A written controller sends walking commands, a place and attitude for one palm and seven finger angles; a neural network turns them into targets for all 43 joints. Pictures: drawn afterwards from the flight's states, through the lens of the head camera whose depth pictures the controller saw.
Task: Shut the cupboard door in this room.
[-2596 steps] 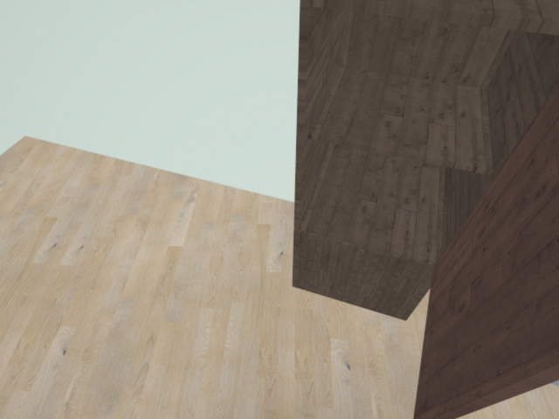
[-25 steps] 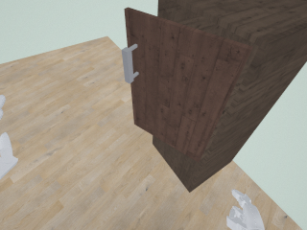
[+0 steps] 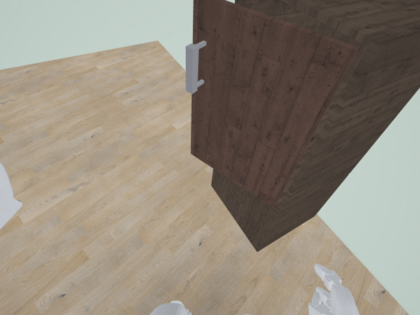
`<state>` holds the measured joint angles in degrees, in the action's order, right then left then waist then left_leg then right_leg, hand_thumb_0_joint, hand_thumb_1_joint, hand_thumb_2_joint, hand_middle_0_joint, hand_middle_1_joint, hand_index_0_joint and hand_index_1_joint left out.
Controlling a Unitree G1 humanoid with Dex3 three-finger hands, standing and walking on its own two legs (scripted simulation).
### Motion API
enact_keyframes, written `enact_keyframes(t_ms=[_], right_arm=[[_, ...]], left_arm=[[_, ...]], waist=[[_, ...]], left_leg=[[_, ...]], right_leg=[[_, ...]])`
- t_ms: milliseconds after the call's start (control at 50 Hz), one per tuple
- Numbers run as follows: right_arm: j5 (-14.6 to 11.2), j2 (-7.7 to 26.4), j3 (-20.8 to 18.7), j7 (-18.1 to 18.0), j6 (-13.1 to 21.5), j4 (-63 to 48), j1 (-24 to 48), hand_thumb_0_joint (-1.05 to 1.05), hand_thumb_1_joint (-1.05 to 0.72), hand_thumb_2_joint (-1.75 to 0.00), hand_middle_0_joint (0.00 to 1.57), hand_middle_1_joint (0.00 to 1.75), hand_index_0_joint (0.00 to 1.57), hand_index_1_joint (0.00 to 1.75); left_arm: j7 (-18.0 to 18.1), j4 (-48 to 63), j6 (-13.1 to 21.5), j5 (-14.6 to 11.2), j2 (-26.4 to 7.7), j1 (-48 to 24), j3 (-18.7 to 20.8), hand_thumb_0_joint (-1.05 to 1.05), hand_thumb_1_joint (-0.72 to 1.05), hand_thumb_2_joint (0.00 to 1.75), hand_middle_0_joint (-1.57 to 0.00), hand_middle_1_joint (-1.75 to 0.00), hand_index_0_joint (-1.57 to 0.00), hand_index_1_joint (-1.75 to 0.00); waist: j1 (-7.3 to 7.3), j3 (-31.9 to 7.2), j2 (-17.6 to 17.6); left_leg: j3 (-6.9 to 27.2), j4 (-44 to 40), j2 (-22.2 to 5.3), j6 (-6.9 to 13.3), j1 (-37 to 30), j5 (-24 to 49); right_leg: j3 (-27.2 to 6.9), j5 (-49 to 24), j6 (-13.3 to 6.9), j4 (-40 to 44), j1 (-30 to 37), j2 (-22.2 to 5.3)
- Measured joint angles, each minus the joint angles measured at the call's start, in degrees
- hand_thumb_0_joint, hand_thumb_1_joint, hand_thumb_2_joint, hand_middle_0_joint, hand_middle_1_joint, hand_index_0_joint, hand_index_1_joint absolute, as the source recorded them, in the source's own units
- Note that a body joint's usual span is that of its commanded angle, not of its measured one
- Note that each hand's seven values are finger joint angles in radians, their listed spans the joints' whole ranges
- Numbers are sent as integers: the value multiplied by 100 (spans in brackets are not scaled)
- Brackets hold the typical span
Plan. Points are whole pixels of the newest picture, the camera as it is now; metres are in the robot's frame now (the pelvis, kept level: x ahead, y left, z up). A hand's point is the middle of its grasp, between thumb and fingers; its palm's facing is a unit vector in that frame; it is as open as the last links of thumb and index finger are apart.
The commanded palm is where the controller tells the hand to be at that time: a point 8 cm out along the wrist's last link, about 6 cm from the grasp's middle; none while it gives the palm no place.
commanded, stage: step back with the hand held close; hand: left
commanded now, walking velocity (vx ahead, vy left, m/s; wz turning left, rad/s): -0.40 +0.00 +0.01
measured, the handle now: (196, 67) +0.71 +0.09 +0.10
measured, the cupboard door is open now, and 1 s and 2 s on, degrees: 21 21 21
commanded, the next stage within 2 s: stop stepping back and stand still in 0.50 s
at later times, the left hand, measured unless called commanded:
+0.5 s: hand out of the picture +0.14 +0.25 +0.19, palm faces +0.36 -0.83 -0.42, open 7.4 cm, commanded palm +0.07 +0.30 +0.20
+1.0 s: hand out of the picture +0.08 +0.26 +0.18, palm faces +0.32 -0.84 -0.43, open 7.4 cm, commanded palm +0.02 +0.30 +0.20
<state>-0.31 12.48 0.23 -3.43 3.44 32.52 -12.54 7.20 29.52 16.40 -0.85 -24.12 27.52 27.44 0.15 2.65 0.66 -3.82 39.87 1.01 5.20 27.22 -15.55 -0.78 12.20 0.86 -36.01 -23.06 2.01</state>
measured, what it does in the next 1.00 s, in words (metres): walks backwards: right foot, then left foot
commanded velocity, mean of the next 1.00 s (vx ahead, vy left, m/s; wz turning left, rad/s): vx -0.16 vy -0.02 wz -0.01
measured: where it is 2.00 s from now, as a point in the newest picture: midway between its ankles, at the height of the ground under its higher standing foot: outside the picture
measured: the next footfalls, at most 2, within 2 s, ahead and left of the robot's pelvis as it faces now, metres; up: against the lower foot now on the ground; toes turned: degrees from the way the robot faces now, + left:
right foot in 0.30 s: -0.04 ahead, -0.14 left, +0.00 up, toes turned +6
left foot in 0.78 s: -0.06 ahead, +0.11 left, +0.00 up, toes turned -3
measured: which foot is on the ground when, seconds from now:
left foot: down 0.00-0.60, up 0.62-0.76, down 0.78-1.00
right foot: down 0.00-0.10, up 0.12-0.28, down 0.30-0.82, up 0.84-0.96, down 0.98-1.00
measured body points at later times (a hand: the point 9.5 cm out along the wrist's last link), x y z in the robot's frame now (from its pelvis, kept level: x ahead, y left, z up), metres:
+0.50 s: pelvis -0.07 +0.00 +0.01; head -0.04 +0.04 +0.45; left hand +0.12 +0.29 +0.22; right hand +0.12 -0.23 -0.06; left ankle +0.10 +0.06 -0.72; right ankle -0.08 -0.14 -0.71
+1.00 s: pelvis -0.14 +0.01 +0.02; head -0.13 +0.07 +0.47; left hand +0.06 +0.30 +0.21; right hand -0.03 -0.21 -0.06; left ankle -0.10 +0.11 -0.72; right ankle -0.16 -0.09 -0.72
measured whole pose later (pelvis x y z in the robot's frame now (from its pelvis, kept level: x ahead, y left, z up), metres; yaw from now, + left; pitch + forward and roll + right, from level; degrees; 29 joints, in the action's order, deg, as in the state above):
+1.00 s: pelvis -0.14 +0.01 +0.02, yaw -3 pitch +1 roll -1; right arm 0.3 6.8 2.7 -2.4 6.7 36.3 -18.1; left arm 8.0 34.0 11.7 -1.4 -26.2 34.2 25.8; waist -3.3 -2.2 5.8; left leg 0.5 31.5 -0.1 1.2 18.9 -13.5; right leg -0.2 16.4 -0.4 -26.8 -12.3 3.4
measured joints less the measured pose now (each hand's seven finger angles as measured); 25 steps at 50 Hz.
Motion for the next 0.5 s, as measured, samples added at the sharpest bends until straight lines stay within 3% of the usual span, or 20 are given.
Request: enact_keyframes(t_ms=[120,180,240,280,320,380,440,500], right_arm=[[19,-1,-31,-2,47,-1,34,1,-90,-90,20,30,20,30],[41,-13,-74,-26,110,37,-26,1,-90,-90,20,30,20,30],[46,-65,-87,-4,132,138,-60,1,-90,-90,20,30,20,30],[54,-115,-73,26,170,178,-19,1,-90,-90,20,30,20,30],[50,-154,-78,63,223,257,134,1,-90,-90,20,30,20,30],[16,-216,-50,62,238,383,289,1,-90,-90,20,30,20,30],[15,-282,-17,27,227,414,358,1,-90,-90,20,30,20,30],[74,-326,-29,6,211,308,408,1,-90,-90,20,30,20,30]], left_arm=[[-4,160,115,18,-119,94,55,1,89,89,-21,-31,-22,-30],[-61,147,140,41,-221,36,108,1,88,89,-21,-31,-22,-30],[-89,98,184,9,-242,97,250,1,88,89,-21,-31,-22,-30],[-85,101,210,-86,-219,188,347,1,88,89,-21,-31,-22,-30],[-61,109,237,-169,-107,185,313,1,89,89,-21,-31,-22,-30],[-43,167,212,-220,22,72,-20,1,89,89,-21,-31,-22,-30],[-69,302,178,-211,-28,29,-259,1,89,89,-21,-31,-22,-30],[-130,311,191,-223,-211,75,-206,1,88,89,-21,-31,-22,-30]], waist=[[-79,88,60],[-162,85,-37],[-99,-88,-111],[4,-193,-93],[110,-130,-121],[156,12,-89],[70,-5,2],[-103,-93,-20]], left_leg=[[-17,-82,-10,60,128,345],[92,-14,-49,108,230,619],[145,-39,-132,74,390,626],[95,-149,-198,25,530,751],[59,-322,-306,-24,591,925],[54,-759,-345,-132,428,1245],[40,-1025,-324,-45,295,1465],[80,-1208,-328,-46,266,1582]], right_leg=[[-72,-102,18,-50,-155,54],[-209,343,8,-538,-2,229],[-257,866,-25,-662,434,357],[-263,1191,-76,-276,777,347],[-281,1129,-44,162,882,386],[-298,777,-23,388,907,420],[-295,686,-4,427,931,405],[-233,882,-57,361,869,418]])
